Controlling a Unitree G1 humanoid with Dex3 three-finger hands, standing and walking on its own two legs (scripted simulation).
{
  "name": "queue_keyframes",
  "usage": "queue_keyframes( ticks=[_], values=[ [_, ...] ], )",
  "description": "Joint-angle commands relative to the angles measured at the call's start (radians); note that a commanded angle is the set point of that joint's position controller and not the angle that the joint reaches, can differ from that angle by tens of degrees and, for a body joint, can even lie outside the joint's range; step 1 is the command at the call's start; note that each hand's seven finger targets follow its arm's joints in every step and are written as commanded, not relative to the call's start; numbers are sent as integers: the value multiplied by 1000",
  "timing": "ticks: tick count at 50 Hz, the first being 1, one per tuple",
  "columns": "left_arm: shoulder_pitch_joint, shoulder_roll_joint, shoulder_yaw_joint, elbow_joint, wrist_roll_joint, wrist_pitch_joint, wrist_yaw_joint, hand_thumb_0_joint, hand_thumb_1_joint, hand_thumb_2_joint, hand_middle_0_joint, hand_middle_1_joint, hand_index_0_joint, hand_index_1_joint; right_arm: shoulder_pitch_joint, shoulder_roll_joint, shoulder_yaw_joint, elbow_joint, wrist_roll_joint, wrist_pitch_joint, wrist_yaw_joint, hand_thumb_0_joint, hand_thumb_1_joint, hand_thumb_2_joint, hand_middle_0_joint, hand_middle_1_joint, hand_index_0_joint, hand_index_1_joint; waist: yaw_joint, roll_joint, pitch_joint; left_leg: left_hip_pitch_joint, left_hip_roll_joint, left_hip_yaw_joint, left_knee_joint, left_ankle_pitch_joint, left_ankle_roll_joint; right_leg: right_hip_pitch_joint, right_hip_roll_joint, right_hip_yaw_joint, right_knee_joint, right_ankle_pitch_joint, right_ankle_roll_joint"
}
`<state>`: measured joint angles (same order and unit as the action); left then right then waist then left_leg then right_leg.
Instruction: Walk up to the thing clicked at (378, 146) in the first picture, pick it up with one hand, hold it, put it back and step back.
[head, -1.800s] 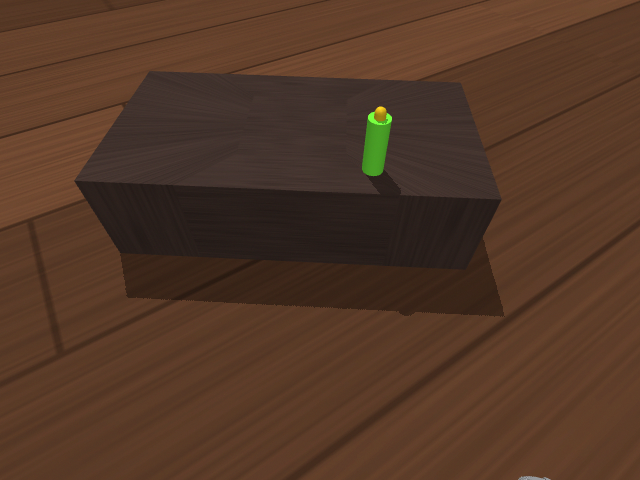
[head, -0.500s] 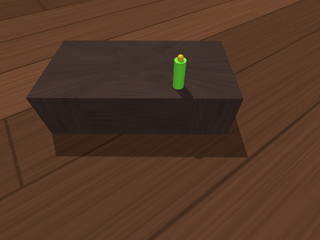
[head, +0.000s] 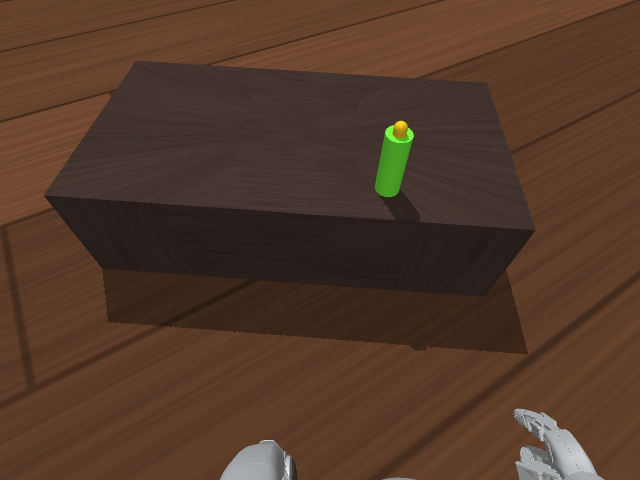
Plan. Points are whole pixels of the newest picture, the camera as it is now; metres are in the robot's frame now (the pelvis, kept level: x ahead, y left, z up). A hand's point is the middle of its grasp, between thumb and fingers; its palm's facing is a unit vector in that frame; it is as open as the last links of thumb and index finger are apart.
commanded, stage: walk up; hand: right
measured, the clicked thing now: (393, 158) +0.89 -0.19 -0.24
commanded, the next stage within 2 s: none
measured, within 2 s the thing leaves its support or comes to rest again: neither
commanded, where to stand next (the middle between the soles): +0.48 +0.06 m, yaw -4 degrees
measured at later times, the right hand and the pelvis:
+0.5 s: hand (517, 405) +0.23 -0.28 -0.14, palm faces -0.03 +0.95 -0.30, open 7.4 cm; pelvis +0.19 -0.01 +0.01, yaw -2 degrees
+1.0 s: hand (456, 304) +0.38 -0.21 -0.11, palm faces +0.03 +0.92 -0.39, open 7.4 cm; pelvis +0.35 +0.06 +0.02, yaw -4 degrees
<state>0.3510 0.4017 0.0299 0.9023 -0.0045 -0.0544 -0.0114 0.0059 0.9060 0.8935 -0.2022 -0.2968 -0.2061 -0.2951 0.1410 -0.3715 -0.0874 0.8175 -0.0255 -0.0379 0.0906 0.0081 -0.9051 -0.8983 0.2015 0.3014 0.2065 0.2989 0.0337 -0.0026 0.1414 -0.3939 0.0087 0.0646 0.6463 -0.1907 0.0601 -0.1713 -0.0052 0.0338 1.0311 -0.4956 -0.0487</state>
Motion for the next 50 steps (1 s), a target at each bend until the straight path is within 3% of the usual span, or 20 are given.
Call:
queue_keyframes(
  ticks=[1, 3, 8, 12, 15, 16, 17, 18, 19, 21, 24, 32, 35, 36, 37, 38, 40, 43, 47, 50],
  values=[
    [96, 246, 65, -81, -6, -34, 4, 0, 900, 900, -200, -300, -200, -300, 86, -271, -73, -68, 31, -18, -44, 0, -900, -900, 200, 300, 200, 300, -50, 101, -82, 233, 304, -390, -422, -261, 170, -371, -61, 79, 172, 106, -17],
    [143, 220, 70, -54, 3, -25, -11, 0, 900, 900, -200, -300, -200, -300, 78, -245, -55, -74, 24, -35, -41, 0, -900, -900, 200, 300, 200, 300, -29, 115, -72, 124, 248, -244, -430, -134, 151, -268, -62, 48, 81, 147, 10],
    [27, 204, 77, -100, 22, -29, -29, 0, 900, 900, -200, -300, -200, -300, 129, -275, -65, -98, 5, -47, -27, 0, -900, -900, 200, 300, 200, 300, -62, 155, -52, 141, 261, -210, -444, -233, 195, -301, -99, -43, -238, 166, 41],
    [11, 202, 93, -91, 19, -40, -35, 0, 900, 900, -200, -300, -200, -300, 106, -274, -59, -126, 4, -36, -15, 0, -900, -900, 200, 300, 200, 300, -45, 139, -44, 50, 231, -172, -415, -316, 157, -175, -67, -84, -371, 287, 29],
    [92, 216, 105, -59, 26, -55, -24, 0, 900, 900, -200, -300, -200, -300, 83, -244, -44, -144, 7, -21, -13, 0, -900, -900, 200, 300, 200, 300, 17, 34, -109, -17, 169, -99, -212, -316, 107, 54, -18, -118, -469, 325, 17],
    [147, 246, 117, -54, 29, -61, -13, 0, 900, 900, -200, -300, -200, -300, 99, -210, -28, -146, 4, -20, -16, 0, -900, -900, 200, 300, 200, 300, 52, -39, -144, -86, 126, -51, -54, -245, 75, 185, -23, -73, -519, 242, -7],
    [216, 316, 140, -55, 35, -73, 2, 0, 900, 900, -200, -300, -200, -300, 136, -154, -7, -153, 10, -23, -18, 0, -900, -900, 200, 300, 200, 300, 89, -250, -180, -208, 17, 33, 266, -248, 18, 276, -218, 259, -677, 49, -73],
    [197, 369, 138, -81, 27, -78, 10, 0, 900, 900, -200, -300, -200, -300, 158, -176, -8, -148, 7, -11, -23, 0, -900, -900, 200, 300, 200, 300, 61, -225, -139, -320, -43, -39, 441, -344, -24, 225, -420, 617, -811, -69, -172],
    [130, 371, 131, -96, 14, -70, 11, 0, 900, 900, -200, -300, -200, -300, 150, -255, -31, -128, 2, -1, -33, 0, -900, -900, 200, 300, 200, 300, 31, -117, -92, -303, 31, -134, 495, -354, -28, 114, -464, 649, -800, -108, -249],
    [67, 336, 119, -114, 6, -67, 14, 0, 900, 900, -200, -300, -200, -300, 163, -262, -35, -97, 17, 1, -33, 0, -900, -900, 200, 300, 200, 300, 11, -76, -65, -279, 63, -188, 495, -258, -35, 47, -367, 440, -798, -40, -213],
    [8, 306, 107, -127, 11, -65, 12, 0, 900, 900, -200, -300, -200, -300, 229, -262, -42, -44, 10, 8, -19, 0, -900, -900, 200, 300, 200, 300, -29, -154, -77, -181, 84, -138, 389, -155, -58, -43, -273, 203, -794, 33, -172],
    [9, 334, 112, -140, 17, -64, -1, 0, 900, 900, -200, -300, -200, -300, 103, -226, -48, -69, 3, -8, 4, 0, -900, -900, 200, 300, 200, 300, 2, -153, -83, -4, 70, -16, 34, -82, -55, -101, -254, 67, -714, 142, -149],
    [-49, 298, 94, -148, 20, -49, 0, 0, 900, 900, -200, -300, -200, -300, 260, -243, -63, -16, -1, -24, -10, 0, -900, -900, 200, 300, 200, 300, -109, -70, -147, 266, 29, 26, -82, -54, -42, -205, -213, 4, -480, 233, -96],
    [2, 238, 72, -145, 21, -43, 0, 0, 900, 900, -200, -300, -200, -300, 336, -293, -82, 14, -5, -31, -23, 0, -900, -900, 200, 300, 200, 300, -139, 123, -197, 402, 47, -51, -167, -186, -17, -280, -140, -70, -208, 278, -68],
    [34, 145, 45, -164, 3, -43, -2, 0, 900, 900, -200, -300, -200, -300, 378, -390, -103, -5, -16, -41, -35, 0, -900, -900, 200, 300, 200, 300, -137, 382, -189, 486, 320, -545, -332, -303, 70, -523, 22, -106, 86, 38, 6],
    [-1, 240, 65, -143, 4, -37, 18, 0, 900, 900, -200, -300, -200, -300, 351, -435, -108, -25, 16, -40, -37, 0, -900, -900, 200, 300, 200, 300, -138, 277, -166, 396, 429, -723, -397, -318, 184, -554, 11, 0, 151, -73, -11],
    [-7, 252, 62, -111, -5, -35, 14, 0, 900, 900, -200, -300, -200, -300, 247, -342, -74, -47, 27, -38, -47, 0, -900, -900, 200, 300, 200, 300, -76, 108, -55, 246, 348, -484, -356, -160, 171, -509, -44, 78, 176, 48, -11],
    [53, 232, 65, -67, -6, -34, -4, 0, 900, 900, -200, -300, -200, -300, 201, -305, -50, -50, 22, -49, -57, 0, -900, -900, 200, 300, 200, 300, -42, 197, -79, 219, 266, -259, -319, 93, 146, -404, -86, 14, 16, 139, 9],
    [-49, 202, 64, -111, 12, -30, -23, 0, 900, 900, -200, -300, -200, -300, 247, -310, -49, -70, 13, -50, -59, 0, -900, -900, 200, 300, 200, 300, -79, 173, -86, 267, 298, -225, -308, 220, 204, -375, -86, -48, -177, 125, 30],
    [-45, 164, 60, -106, 15, -28, -16, 0, 900, 900, -200, -300, -200, -300, 189, -290, -30, -83, 18, -43, -68, 0, -900, -900, 200, 300, 200, 300, -42, 150, -94, 176, 273, -135, -221, 445, 170, -234, -53, -82, -292, 243, 16]
  ],
)
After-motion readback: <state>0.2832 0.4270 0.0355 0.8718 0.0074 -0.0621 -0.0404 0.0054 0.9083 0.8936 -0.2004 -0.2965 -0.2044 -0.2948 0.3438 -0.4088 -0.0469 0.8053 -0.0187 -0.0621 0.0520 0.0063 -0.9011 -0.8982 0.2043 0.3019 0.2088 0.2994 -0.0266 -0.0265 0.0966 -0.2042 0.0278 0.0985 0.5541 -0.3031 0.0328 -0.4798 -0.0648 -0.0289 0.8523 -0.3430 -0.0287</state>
